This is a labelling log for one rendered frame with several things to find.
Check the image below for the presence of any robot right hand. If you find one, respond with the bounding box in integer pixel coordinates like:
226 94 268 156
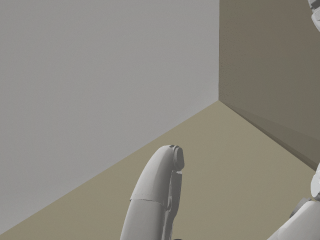
308 0 320 32

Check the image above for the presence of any left robot thigh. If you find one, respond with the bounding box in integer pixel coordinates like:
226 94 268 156
120 145 185 240

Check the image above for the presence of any robot right upper arm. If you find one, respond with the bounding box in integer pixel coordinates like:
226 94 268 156
310 163 320 202

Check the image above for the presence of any robot thigh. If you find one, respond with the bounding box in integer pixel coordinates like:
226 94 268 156
120 145 185 240
267 197 320 240

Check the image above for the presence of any right robot thigh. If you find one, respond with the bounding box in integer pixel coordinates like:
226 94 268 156
267 197 320 240

